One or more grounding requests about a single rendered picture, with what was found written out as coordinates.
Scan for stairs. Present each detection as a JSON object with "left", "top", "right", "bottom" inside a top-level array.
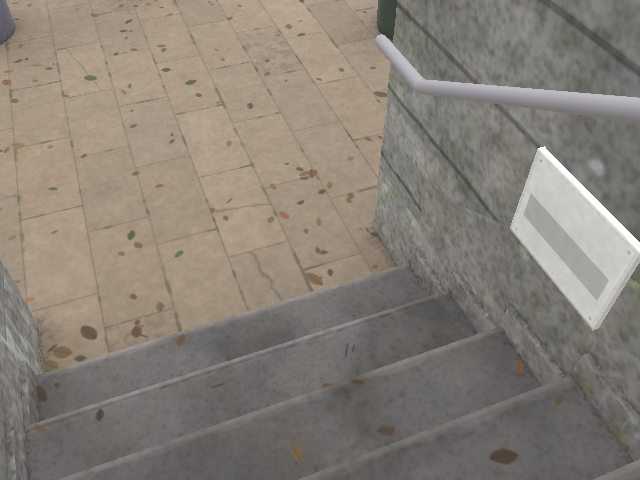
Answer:
[{"left": 25, "top": 263, "right": 640, "bottom": 480}]

